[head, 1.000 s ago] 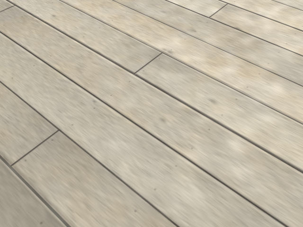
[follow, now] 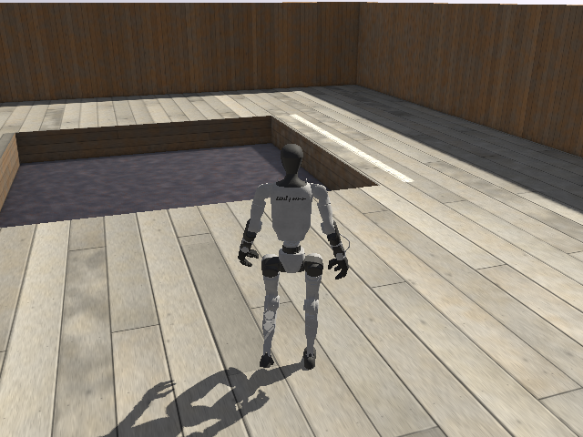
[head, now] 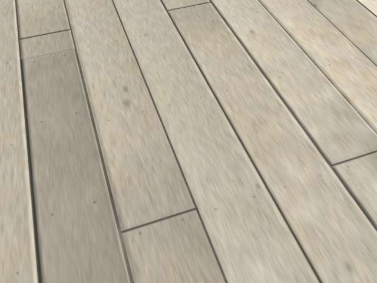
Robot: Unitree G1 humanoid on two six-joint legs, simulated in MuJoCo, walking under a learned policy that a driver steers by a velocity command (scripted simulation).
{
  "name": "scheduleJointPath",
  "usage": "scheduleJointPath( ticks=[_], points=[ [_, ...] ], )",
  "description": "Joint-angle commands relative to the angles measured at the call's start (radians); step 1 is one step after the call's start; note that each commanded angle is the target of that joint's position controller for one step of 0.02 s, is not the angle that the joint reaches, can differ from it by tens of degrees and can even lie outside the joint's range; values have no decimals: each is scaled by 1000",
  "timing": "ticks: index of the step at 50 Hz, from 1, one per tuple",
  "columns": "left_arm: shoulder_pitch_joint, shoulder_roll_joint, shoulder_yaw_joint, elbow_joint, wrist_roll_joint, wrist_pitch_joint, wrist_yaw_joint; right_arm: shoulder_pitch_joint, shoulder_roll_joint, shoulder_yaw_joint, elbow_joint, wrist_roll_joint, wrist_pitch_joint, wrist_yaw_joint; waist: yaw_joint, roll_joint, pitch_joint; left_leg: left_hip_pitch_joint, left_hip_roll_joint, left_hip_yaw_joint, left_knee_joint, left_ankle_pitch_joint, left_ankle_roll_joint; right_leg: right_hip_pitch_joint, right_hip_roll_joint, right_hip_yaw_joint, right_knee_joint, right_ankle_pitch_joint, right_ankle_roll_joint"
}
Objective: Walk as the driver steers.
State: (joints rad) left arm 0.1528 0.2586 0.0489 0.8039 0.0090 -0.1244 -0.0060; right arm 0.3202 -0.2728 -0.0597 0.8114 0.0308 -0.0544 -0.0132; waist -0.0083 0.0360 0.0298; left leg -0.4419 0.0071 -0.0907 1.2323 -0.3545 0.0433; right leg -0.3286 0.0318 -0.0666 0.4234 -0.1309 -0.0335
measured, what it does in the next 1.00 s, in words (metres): walks ahead: left foot, then right foot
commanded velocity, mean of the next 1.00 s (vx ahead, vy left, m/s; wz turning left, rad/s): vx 0.29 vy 0.00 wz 0.11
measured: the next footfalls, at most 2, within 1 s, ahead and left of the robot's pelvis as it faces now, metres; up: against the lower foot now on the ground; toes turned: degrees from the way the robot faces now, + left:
left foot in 0.38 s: +0.34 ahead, +0.19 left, +0.00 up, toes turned +17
right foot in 0.94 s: +0.48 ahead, +0.01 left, +0.00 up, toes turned +1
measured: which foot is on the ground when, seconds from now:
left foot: up 0.00-0.36, down 0.38-0.94, up 0.96-1.00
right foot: down 0.00-0.40, up 0.42-0.92, down 0.94-1.00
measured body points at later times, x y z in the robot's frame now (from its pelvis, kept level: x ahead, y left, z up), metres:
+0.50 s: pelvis +0.25 +0.09 -0.01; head +0.30 +0.12 +0.44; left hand +0.26 +0.39 -0.14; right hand +0.49 -0.11 -0.10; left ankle +0.30 +0.18 -0.74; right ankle +0.17 -0.09 -0.63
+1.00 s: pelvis +0.39 +0.09 -0.01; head +0.44 +0.08 +0.44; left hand +0.53 +0.37 -0.10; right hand +0.55 -0.18 -0.13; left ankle +0.29 +0.19 -0.68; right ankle +0.44 +0.01 -0.74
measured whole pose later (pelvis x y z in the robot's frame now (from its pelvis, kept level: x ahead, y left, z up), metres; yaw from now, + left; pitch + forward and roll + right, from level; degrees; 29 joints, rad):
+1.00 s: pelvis +0.39 +0.09 -0.01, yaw +2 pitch +3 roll +1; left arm 0.15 0.27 0.07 0.70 0.01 -0.01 -0.02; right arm 0.12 -0.28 -0.07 0.76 -0.01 -0.01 -0.03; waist 0.01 0.02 0.05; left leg -0.36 0.01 0.09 0.98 -0.53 -0.02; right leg -0.43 0.02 -0.03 0.60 -0.23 -0.07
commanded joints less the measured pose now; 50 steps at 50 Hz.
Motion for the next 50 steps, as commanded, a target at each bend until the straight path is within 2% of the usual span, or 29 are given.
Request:
scheduleJointPath(
  ticks=[1,3,5,7,10,13,15,17,18,19,20,21,22,23,24,25,27,29,31,33,36,40,43,45,46,47,48,49,50],
  points=[
    [31,85,24,-20,0,-14,-5,33,-34,-15,-82,4,6,5,0,-113,-49,-179,122,-25,-4,57,-2,165,-283,260,-268,22,-169],
    [41,113,35,-2,-8,-22,-7,-14,-25,-11,-117,-3,17,4,0,-97,-17,-228,139,-22,-64,93,-8,151,-296,197,-300,84,-187],
    [55,138,44,10,-6,-19,-4,-57,-31,-10,-145,-9,17,6,6,-81,-11,-278,146,-26,-139,170,-18,179,-306,141,-308,134,-194],
    [61,154,48,15,-5,-12,-2,-100,-35,-8,-163,-6,10,17,19,-80,-9,-288,143,-13,-245,274,-18,210,-293,71,-303,173,-179],
    [85,175,50,21,-10,2,3,-211,-25,-1,-199,-7,-1,40,61,-77,12,-253,124,53,-417,387,-13,236,-276,-21,-283,182,-149],
    [128,203,56,34,-24,19,4,-296,-28,2,-246,-3,3,58,90,-85,39,-248,109,95,-516,352,3,308,-304,-50,-262,156,-127],
    [141,221,62,41,-34,35,6,-318,-43,-4,-272,-4,6,68,86,-93,49,-243,90,123,-556,264,28,369,-328,-67,-220,212,-110],
    [127,247,69,37,-39,49,11,-262,-77,-22,-277,-9,10,69,35,-123,0,-124,25,180,-582,160,67,397,-328,-109,-80,518,-86],
    [109,253,70,31,-41,59,15,-144,-111,-44,-251,-10,12,67,-39,-119,-66,36,-30,216,-631,173,96,375,-302,-147,94,669,-66],
    [125,218,57,26,-33,64,21,37,-176,-81,-199,-13,14,53,-121,-76,-157,314,-70,194,-679,248,133,242,-252,-165,349,667,-27],
    [170,103,15,-4,20,53,14,124,-271,-98,-185,-17,18,28,-98,179,-243,615,188,-161,-674,506,201,-85,-169,-156,701,-55,24],
    [243,75,-7,-28,-3,20,-2,79,-304,-85,-234,-34,4,34,-33,293,-447,819,413,-674,-844,507,399,-351,-11,32,985,-519,58],
    [160,188,22,3,-49,9,-11,85,-192,-56,-220,-43,-3,49,-96,79,-422,759,392,-536,-861,651,340,-388,-75,135,1022,-440,50],
    [110,179,21,-15,-63,12,-10,43,-163,-45,-208,-40,-8,51,-72,59,-290,632,361,-345,-831,780,300,-404,-111,113,979,-379,41],
    [94,155,16,-1,-45,21,0,-24,-130,-35,-205,-28,-14,52,-34,-30,-218,496,304,-226,-832,804,250,-362,-156,121,895,-323,44],
    [93,153,20,5,-35,36,6,-77,-104,-27,-204,-27,-17,49,-3,-13,-176,395,270,-149,-861,793,224,-313,-177,127,830,-289,47],
    [159,125,21,36,-35,71,12,-119,-98,-24,-187,-47,-33,45,47,11,-164,270,242,-52,-924,851,209,-188,-168,127,790,-211,58],
    [177,106,23,48,-33,88,19,-141,-91,-22,-167,-60,-47,34,63,17,-145,229,228,38,-957,900,205,-168,-140,142,726,-142,75],
    [144,92,25,37,-27,94,24,-156,-83,-19,-148,-63,-46,17,61,36,-120,242,217,107,-972,891,187,-194,-126,153,629,-65,86],
    [94,86,24,12,-21,95,20,-165,-95,-22,-137,-58,-32,-3,45,50,-101,274,210,155,-980,838,170,-215,-125,132,524,11,93],
    [27,71,20,-31,-18,103,6,-149,-114,-29,-113,-53,-9,-21,8,48,-84,335,237,175,-976,782,175,-236,-128,102,417,39,94],
    [-18,75,27,-87,-16,117,-13,-139,-130,-39,-90,-38,24,-27,-16,48,-67,409,287,170,-919,740,185,-267,-120,63,353,-61,71],
    [-28,72,32,-124,-20,123,-30,-151,-145,-47,-89,-23,44,-32,-16,59,-59,435,315,159,-842,754,170,-258,-99,25,300,-158,39],
    [7,71,38,-132,-26,119,-40,-172,-152,-50,-91,-8,52,-38,11,56,-79,437,301,180,-744,801,130,-175,-62,-13,181,-122,3],
    [65,90,48,-123,-23,113,-37,-168,-150,-51,-86,-3,53,-42,44,34,-112,400,254,225,-633,820,83,-49,-28,-23,63,17,-27],
    [139,179,79,-118,-17,108,-20,-138,-137,-49,-89,-19,45,-40,65,-77,-179,270,164,268,-434,660,4,154,-89,117,22,395,-86],
    [189,311,110,-128,1,108,1,-154,-68,-26,-143,-70,33,-30,46,-334,-238,-95,-9,276,-103,-103,-89,417,-349,487,55,909,-275],
    [203,261,89,-145,14,103,0,-189,-77,-21,-149,-61,20,-14,83,-278,-386,-192,-69,42,80,-353,-94,492,-433,634,11,849,-402],
    [139,224,80,-166,6,97,-4,-222,-112,-30,-151,-27,20,-2,81,-182,-327,-238,-26,-9,118,-301,-83,445,-393,537,-3,740,-365]
  ],
)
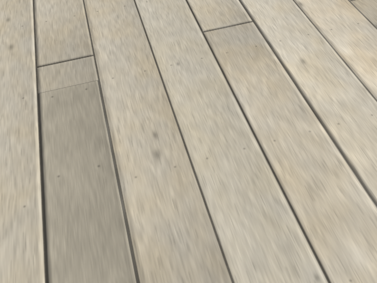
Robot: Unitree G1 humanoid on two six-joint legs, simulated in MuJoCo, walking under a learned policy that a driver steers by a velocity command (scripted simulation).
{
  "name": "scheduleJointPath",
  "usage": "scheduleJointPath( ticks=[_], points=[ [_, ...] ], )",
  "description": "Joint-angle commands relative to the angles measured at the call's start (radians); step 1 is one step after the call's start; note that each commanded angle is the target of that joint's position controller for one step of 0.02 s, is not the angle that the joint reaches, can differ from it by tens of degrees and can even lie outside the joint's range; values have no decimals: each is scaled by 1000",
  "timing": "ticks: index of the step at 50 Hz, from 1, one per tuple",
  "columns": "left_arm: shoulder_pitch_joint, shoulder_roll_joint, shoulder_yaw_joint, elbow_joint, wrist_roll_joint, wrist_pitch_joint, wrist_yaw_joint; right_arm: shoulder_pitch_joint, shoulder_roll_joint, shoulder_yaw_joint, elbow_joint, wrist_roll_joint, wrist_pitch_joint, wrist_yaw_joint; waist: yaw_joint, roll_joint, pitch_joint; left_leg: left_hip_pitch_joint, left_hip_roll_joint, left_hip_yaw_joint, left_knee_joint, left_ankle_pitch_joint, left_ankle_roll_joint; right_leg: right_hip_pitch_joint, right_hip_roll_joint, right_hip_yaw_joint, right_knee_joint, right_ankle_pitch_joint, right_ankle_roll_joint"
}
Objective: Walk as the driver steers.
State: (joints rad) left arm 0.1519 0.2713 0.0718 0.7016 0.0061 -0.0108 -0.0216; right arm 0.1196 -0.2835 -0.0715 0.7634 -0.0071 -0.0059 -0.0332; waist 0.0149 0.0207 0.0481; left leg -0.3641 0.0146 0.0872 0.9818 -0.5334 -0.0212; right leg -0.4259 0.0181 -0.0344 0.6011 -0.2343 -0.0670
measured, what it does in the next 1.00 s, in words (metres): steps on the spot: left foot, then right foot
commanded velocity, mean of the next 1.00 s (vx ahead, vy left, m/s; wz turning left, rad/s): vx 0.09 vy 0.00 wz -0.18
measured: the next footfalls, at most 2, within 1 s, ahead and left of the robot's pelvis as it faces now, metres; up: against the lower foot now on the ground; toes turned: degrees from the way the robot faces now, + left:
left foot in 0.40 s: +0.10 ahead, +0.14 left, +0.00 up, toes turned -18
right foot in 0.72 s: +0.00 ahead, -0.10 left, +0.00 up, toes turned -13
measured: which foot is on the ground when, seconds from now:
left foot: up 0.00-0.38, down 0.40-0.74, up 0.76-1.00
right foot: down 0.00-0.40, up 0.42-0.70, down 0.72-1.00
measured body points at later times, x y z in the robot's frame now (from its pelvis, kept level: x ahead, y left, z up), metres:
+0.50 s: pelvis +0.03 +0.04 +0.01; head +0.06 +0.05 +0.46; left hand +0.27 +0.26 -0.08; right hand +0.08 -0.26 -0.08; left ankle +0.07 +0.15 -0.73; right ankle +0.00 -0.08 -0.67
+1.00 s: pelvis +0.08 +0.05 +0.01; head +0.10 +0.05 +0.46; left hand +0.16 +0.32 -0.11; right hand +0.20 -0.24 -0.08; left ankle +0.17 +0.16 -0.69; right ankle -0.04 -0.09 -0.73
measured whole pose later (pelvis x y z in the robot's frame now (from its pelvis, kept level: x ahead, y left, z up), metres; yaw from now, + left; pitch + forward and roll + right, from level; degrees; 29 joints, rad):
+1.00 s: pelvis +0.08 +0.05 +0.01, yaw -8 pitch +2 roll -2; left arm 0.37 0.28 0.08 0.76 -0.01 -0.06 0.02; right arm 0.19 -0.29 -0.07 0.70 0.02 -0.03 0.04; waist 0.06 0.01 -0.01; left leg -0.54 0.06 0.01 0.81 -0.30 0.02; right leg -0.04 -0.05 -0.07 0.33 -0.33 0.05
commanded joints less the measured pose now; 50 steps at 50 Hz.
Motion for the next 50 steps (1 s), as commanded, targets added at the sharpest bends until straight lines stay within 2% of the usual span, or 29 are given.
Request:
scheduleJointPath(
  ticks=[1,2,3,6,9,13,16,18,19,20,21,22,23,25,26,30,32,33,35,36,37,38,39,40,41,42,44,47,50],
  points=[
    [80,175,49,-72,-13,-17,17,-34,-98,-19,-99,16,-24,14,28,-94,-268,-340,-7,-184,318,-47,-13,474,-319,421,-183,715,-264],
    [37,148,41,-81,-29,-9,22,-42,-100,-23,-93,5,-15,4,10,-45,-210,-336,10,-178,244,10,-19,398,-282,380,-202,619,-220],
    [9,141,37,-89,-32,-1,29,-38,-105,-27,-95,-1,-6,-3,-14,-63,-189,-282,16,-173,181,51,-24,325,-248,351,-222,560,-199],
    [14,173,49,-104,-12,13,40,-1,-66,-17,-85,6,3,-7,-28,-120,-194,-200,-25,-149,37,107,-50,272,-203,326,-234,561,-190],
    [20,194,58,-113,-18,21,54,-12,-58,-12,-83,7,4,-12,-15,-134,-207,-157,-35,-163,-83,159,-65,250,-192,349,-233,440,-178],
    [-1,193,58,-133,-14,36,58,-28,-68,-17,-90,12,0,-4,-1,-173,-181,-93,-51,-171,-199,187,-57,186,-171,419,-246,212,-155],
    [-11,187,54,-144,-14,42,53,-7,-80,-23,-91,17,-18,9,1,-201,-182,-54,-53,-171,-303,175,-37,213,-174,481,-220,203,-144],
    [-30,169,44,-151,-20,48,56,44,-75,-24,-78,15,-31,22,-26,-202,-190,48,-50,-141,-474,271,-12,201,-153,475,-168,241,-115],
    [-17,152,37,-150,-23,52,58,66,-81,-27,-71,9,-34,26,-35,-184,-186,131,-29,-142,-578,361,9,165,-121,458,-136,190,-80],
    [15,112,24,-152,-12,51,59,76,-134,-39,-81,-11,-34,24,-17,-75,-182,213,117,-275,-633,407,59,73,-55,395,-28,24,-25],
    [31,89,19,-179,-11,40,56,50,-220,-54,-83,-34,-25,20,39,213,-126,222,286,-501,-678,580,201,-105,113,210,123,-264,33],
    [8,162,40,-176,4,26,55,45,-165,-44,-101,-49,-31,21,-3,237,-130,162,390,-622,-701,621,323,-122,83,214,357,-409,79],
    [23,207,58,-154,-7,24,52,17,-141,-36,-114,-36,-35,18,3,157,-118,155,356,-558,-687,614,321,-135,74,233,492,-366,93],
    [56,167,54,-112,-7,39,57,-29,-105,-24,-117,-1,-35,14,21,97,-98,176,251,-411,-648,608,241,-153,66,230,564,-266,125],
    [58,131,44,-105,-7,45,57,-24,-86,-14,-111,5,-34,12,17,92,-98,182,229,-370,-637,658,233,-140,63,228,565,-235,139],
    [-6,38,2,-122,-10,44,47,10,-75,-6,-92,-2,-15,9,-18,159,-128,218,158,-254,-612,702,216,10,-2,98,231,-214,163],
    [-29,37,0,-123,-16,42,44,59,-97,-10,-77,0,-6,12,-49,185,-129,221,167,-285,-600,689,227,95,-4,66,66,-226,162],
    [-10,43,4,-110,-17,41,44,62,-99,-7,-73,7,-3,16,-38,179,-121,211,162,-299,-590,674,222,146,3,55,-52,-150,154],
    [46,67,11,-80,-8,38,44,89,-100,-4,-63,28,-5,20,-15,148,-114,124,128,-321,-601,428,174,311,16,42,-268,30,110],
    [80,110,20,-85,-2,34,51,97,-102,-2,-63,23,-13,25,-7,101,-133,24,110,-326,-587,274,133,417,-47,91,-214,30,74],
    [126,168,35,-75,7,31,55,80,-60,9,-79,13,-27,32,-5,-37,-133,-104,16,-230,-494,103,89,463,-132,160,-163,-91,14],
    [199,192,50,-46,10,24,46,23,-41,15,-103,27,-37,31,42,-214,-112,-160,-72,-88,-333,28,46,378,-208,291,-266,-386,-73],
    [197,197,51,-51,10,10,42,-48,-80,4,-135,35,-44,31,75,-262,-12,-259,-51,-66,-189,23,37,328,-319,455,-396,-529,-143],
    [205,180,46,-43,15,-11,49,-96,-105,-10,-156,41,-44,29,85,-261,62,-363,-6,-122,-35,-13,49,316,-376,537,-444,-517,-177],
    [200,155,38,-35,7,-34,54,-59,-101,-17,-147,45,-40,28,60,-239,82,-438,15,-164,56,-10,59,351,-387,535,-447,-470,-179],
    [188,131,33,-29,-9,-51,56,-24,-86,-17,-138,44,-40,31,41,-211,79,-494,38,-200,86,41,67,407,-381,493,-441,-399,-164],
    [160,114,30,-26,-16,-64,54,-23,-55,-9,-134,37,-45,44,33,-154,59,-478,59,-183,28,145,66,435,-339,341,-452,-190,-118],
    [114,141,43,-31,-13,-67,46,-31,-23,8,-144,27,-44,72,29,-158,5,-259,64,-87,-133,262,39,326,-264,125,-438,-3,-76],
    [130,187,59,-19,-31,-67,33,-23,-49,6,-163,29,-30,82,27,-160,-2,-109,44,-38,-238,256,45,256,-279,69,-409,-58,-70]
  ],
)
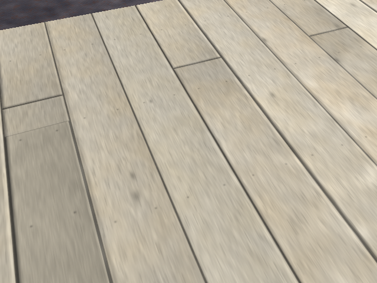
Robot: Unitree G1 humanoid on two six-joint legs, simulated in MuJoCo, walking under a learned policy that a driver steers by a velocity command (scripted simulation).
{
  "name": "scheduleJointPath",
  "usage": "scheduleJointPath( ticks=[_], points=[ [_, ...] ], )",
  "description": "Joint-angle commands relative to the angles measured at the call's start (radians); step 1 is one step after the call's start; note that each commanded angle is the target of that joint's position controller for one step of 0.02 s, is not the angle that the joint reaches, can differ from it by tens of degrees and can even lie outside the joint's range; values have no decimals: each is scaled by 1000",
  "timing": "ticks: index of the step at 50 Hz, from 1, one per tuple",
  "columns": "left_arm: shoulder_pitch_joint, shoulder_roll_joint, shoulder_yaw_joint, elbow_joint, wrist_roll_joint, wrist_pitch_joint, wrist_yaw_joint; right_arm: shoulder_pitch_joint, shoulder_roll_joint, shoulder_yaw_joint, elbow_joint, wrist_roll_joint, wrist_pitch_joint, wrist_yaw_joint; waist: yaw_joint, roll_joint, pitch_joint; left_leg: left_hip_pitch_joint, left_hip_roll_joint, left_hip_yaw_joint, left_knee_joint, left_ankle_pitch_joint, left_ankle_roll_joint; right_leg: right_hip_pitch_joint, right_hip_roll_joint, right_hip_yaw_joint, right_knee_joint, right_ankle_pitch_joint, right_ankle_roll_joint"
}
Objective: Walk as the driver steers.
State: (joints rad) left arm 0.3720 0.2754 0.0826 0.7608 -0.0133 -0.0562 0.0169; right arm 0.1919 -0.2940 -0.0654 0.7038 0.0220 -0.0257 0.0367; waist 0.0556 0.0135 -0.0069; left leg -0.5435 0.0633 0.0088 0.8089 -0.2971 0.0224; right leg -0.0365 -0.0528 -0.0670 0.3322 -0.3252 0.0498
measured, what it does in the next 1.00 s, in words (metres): walks ahead: left foot, then right foot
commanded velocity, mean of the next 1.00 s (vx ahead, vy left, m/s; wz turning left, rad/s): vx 0.47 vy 0.00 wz -0.10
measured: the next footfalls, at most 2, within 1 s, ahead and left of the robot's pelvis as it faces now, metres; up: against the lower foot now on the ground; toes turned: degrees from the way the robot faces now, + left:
left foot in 0.08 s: +0.13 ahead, +0.13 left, +0.00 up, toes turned +6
right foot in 0.64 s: +0.51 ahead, -0.01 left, +0.00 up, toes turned +2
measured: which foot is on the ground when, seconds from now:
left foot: up 0.00-0.06, down 0.08-0.66, up 0.68-1.00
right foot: down 0.00-0.08, up 0.10-0.62, down 0.64-1.00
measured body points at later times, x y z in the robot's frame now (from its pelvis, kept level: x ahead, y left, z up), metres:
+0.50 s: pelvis +0.22 +0.07 +0.00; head +0.24 +0.09 +0.45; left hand +0.39 +0.34 -0.09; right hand +0.30 -0.20 -0.10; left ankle +0.09 +0.13 -0.74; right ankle +0.45 -0.05 -0.68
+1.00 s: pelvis +0.53 +0.08 +0.00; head +0.57 +0.07 +0.45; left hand +0.64 +0.36 -0.10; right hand +0.71 -0.19 -0.07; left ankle +0.73 +0.23 -0.69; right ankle +0.47 -0.01 -0.74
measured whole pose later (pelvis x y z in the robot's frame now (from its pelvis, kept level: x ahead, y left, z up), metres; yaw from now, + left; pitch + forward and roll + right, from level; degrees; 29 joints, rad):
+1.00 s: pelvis +0.53 +0.08 +0.00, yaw -9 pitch +2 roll -1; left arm 0.32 0.29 0.06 0.72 -0.03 -0.05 0.00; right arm 0.09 -0.29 -0.01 0.64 -0.01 -0.10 0.00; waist 0.07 0.03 0.03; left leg -0.63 0.06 -0.12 0.60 0.02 -0.08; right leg -0.15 0.12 0.16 0.40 -0.27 -0.07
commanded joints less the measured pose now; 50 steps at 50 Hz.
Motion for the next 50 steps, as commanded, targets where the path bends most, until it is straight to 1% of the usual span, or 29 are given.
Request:
scheduleJointPath(
  ticks=[1,3,4,5,6,7,8,9,10,11,13,17,21,24,27,30,31,32,33,34,35,36,37,38,39,41,44,47,50],
  points=[
    [-93,189,50,-75,-17,-19,-9,-73,-50,-3,-103,1,-7,12,-31,-138,58,116,-16,60,-104,36,16,-152,-222,92,-117,5,-182],
    [-95,177,43,-71,-12,-15,-11,59,-93,-30,-65,-1,0,6,-101,-89,23,319,-88,120,-161,45,55,-226,-195,21,60,145,-149],
    [-78,132,26,-71,4,-16,-11,199,-151,-64,-30,8,2,-3,-163,-11,-51,504,-106,84,-191,41,89,-292,-138,-65,320,277,-105],
    [-95,49,-2,-130,34,-23,-6,308,-288,-93,-29,5,0,-22,-181,297,-100,690,139,-410,-371,-97,231,-590,-9,-117,779,-21,-5],
    [-108,51,-11,-174,11,-52,-1,307,-304,-80,-62,1,-26,-10,-165,321,-214,771,278,-913,-620,-346,364,-780,99,120,983,-259,-5],
    [-157,136,6,-175,-33,-70,-11,255,-225,-57,-67,-4,-45,-4,-166,181,-118,728,295,-838,-639,-391,336,-878,30,171,1043,-177,-35],
    [-182,152,8,-174,-33,-80,-15,221,-182,-43,-70,-11,-54,-2,-145,129,-53,640,261,-713,-603,-321,301,-873,-12,160,1003,-91,-68],
    [-177,141,7,-157,-6,-83,-10,160,-157,-33,-81,-14,-52,-4,-107,39,-21,539,215,-599,-578,-196,262,-811,-50,161,927,-13,-76],
    [-165,140,12,-150,16,-79,-9,111,-138,-26,-94,-21,-49,-7,-75,43,-4,453,167,-503,-583,-89,241,-737,-71,163,844,44,-75],
    [-157,137,14,-144,22,-71,-14,82,-129,-21,-105,-28,-46,-11,-56,68,0,402,132,-448,-603,-34,233,-684,-72,158,809,86,-70],
    [-126,115,8,-111,23,-50,-22,75,-115,-14,-93,-28,-54,-23,-43,67,-11,386,113,-337,-624,136,232,-662,-64,122,756,172,-44],
    [-238,76,-11,-122,16,-35,-24,137,-116,-8,-37,-21,-61,-37,-85,47,27,423,93,-189,-642,333,191,-701,-61,99,537,374,-18],
    [-359,55,-26,-145,-4,-42,-47,176,-137,-10,7,-21,-65,-43,-138,49,75,450,100,-114,-682,302,153,-663,-34,68,335,521,-39],
    [-418,51,-32,-167,-12,-47,-70,201,-142,-12,39,-21,-61,-41,-158,27,111,542,134,-80,-674,334,151,-695,-17,66,252,501,-68],
    [-448,49,-36,-192,-13,-54,-95,214,-148,-16,60,-21,-46,-45,-156,23,109,656,166,-43,-606,526,145,-711,21,51,204,390,-108],
    [-339,97,-14,-180,-4,-49,-97,194,-182,-23,50,-26,-27,-63,-85,88,-18,727,155,4,-386,1118,112,-526,118,-32,219,236,-164],
    [-211,140,8,-153,-4,-45,-90,175,-193,-23,42,-29,-17,-69,-14,95,-96,702,134,28,-210,1229,95,-363,153,-47,197,233,-192],
    [-50,187,28,-129,-5,-41,-75,148,-194,-20,23,-31,-18,-74,77,69,-183,510,113,48,30,1100,62,-66,93,54,176,307,-243],
    [60,294,53,-121,4,-35,-64,252,-85,14,-15,-56,-41,-64,35,-171,-341,68,-39,48,462,372,-18,390,-188,509,228,307,-421],
    [92,233,40,-106,-10,-35,-60,262,-80,31,-11,-45,-76,-43,45,-204,-465,-155,-159,-112,636,-254,-34,546,-298,909,49,121,-508],
    [55,185,28,-110,-7,-27,-50,134,-151,11,-49,2,-102,-26,75,-125,-314,-258,-83,-168,651,-176,-17,447,-253,778,0,18,-432],
    [-20,166,20,-126,-6,-22,-44,55,-151,17,-81,11,-117,-21,48,-43,-179,-265,-35,-147,573,-95,-4,271,-219,654,-30,41,-392],
    [-81,150,12,-139,-2,-19,-44,28,-139,17,-86,-10,-121,-24,2,34,-79,-225,-6,-126,478,-59,-7,96,-179,573,-61,138,-372],
    [-120,135,5,-153,7,-21,-42,41,-142,9,-88,-28,-113,-29,-40,26,-37,-158,20,-122,412,-32,-18,-25,-143,512,-88,234,-365],
    [-147,130,3,-163,11,-20,-39,66,-136,8,-86,-35,-101,-31,-70,-7,-18,-109,31,-116,377,-23,-34,-108,-115,478,-112,280,-366],
    [-158,138,6,-154,5,-23,-32,97,-109,15,-80,-43,-81,-38,-93,-42,-5,-68,40,-84,286,-7,-71,-216,-88,403,-126,387,-371],
    [-137,175,16,-134,-2,-20,-17,-4,-67,33,-110,-49,-75,-45,-64,-58,18,-9,15,-50,52,178,-105,-324,-20,300,-117,406,-330],
    [-65,185,20,-106,-14,-5,-9,-127,-54,38,-132,-33,-84,-37,3,-78,-2,80,-45,-44,-171,378,-111,-316,4,306,-76,294,-280],
    [-29,182,20,-92,-22,7,-5,-158,-95,20,-144,-15,-94,-28,7,-105,-17,102,-55,-93,-274,352,-94,-213,-36,409,2,187,-254]
  ],
)
Velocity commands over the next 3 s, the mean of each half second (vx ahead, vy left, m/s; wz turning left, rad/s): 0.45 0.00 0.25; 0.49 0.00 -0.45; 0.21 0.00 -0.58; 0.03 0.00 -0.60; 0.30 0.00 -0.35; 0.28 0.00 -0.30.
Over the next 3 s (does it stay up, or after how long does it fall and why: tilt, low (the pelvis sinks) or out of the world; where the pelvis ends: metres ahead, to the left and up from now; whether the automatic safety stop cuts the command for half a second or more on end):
stays up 0.86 -0.18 -0.01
